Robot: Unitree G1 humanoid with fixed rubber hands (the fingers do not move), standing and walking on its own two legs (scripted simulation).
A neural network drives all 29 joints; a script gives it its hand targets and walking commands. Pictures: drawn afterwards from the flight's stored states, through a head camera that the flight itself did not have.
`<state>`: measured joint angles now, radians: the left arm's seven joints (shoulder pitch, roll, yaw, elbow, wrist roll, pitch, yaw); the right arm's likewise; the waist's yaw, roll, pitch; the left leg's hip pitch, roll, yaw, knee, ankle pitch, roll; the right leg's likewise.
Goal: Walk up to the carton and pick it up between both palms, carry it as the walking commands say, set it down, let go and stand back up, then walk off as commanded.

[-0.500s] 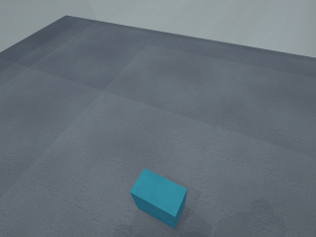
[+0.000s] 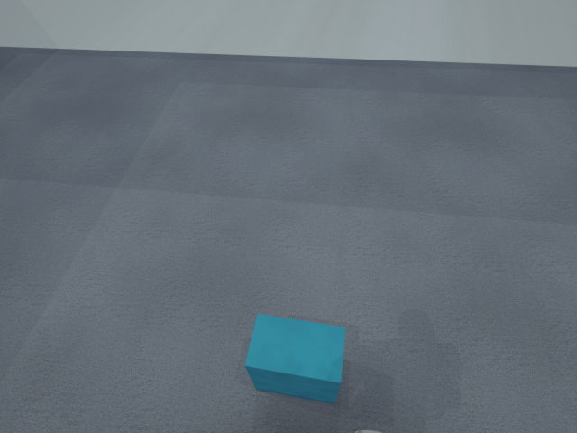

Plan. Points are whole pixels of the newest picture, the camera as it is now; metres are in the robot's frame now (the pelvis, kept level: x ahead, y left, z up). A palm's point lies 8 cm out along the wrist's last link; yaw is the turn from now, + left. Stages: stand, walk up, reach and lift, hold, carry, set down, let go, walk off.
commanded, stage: walk up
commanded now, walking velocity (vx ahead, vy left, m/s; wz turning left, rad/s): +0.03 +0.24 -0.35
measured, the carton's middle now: (297, 360) +0.39 +0.03 -0.62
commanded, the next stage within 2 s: none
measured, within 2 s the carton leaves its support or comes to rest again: neither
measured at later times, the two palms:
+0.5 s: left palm out of the picture +0.15 +0.30 -0.14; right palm out of the picture -0.02 -0.14 -0.11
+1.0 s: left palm out of the picture +0.06 +0.24 -0.13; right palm out of the picture +0.02 -0.19 -0.13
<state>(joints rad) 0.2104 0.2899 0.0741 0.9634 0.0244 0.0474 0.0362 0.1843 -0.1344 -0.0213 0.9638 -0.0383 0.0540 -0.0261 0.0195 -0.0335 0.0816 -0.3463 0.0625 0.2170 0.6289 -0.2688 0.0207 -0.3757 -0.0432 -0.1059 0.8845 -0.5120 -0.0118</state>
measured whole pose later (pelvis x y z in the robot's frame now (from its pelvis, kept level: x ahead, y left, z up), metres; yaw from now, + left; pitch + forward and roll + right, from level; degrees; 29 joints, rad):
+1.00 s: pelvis +0.04 +0.03 +0.02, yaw -10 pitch -2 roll +0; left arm 0.26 0.13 -0.02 1.20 0.01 0.00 0.02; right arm 0.25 -0.17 -0.02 1.10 -0.02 0.02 -0.03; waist 0.01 0.02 0.06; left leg -0.15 0.07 0.05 0.44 -0.25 -0.03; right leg -0.08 0.04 -0.02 0.39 -0.27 -0.03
